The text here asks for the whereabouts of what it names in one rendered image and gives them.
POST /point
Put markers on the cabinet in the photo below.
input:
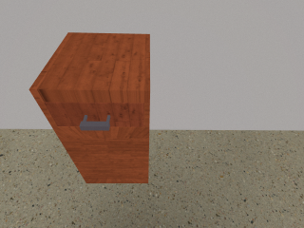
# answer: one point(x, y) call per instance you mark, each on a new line
point(90, 67)

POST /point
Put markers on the drawer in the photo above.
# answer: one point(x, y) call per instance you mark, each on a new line
point(121, 114)

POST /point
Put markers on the handle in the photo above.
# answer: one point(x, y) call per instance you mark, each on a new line
point(94, 125)

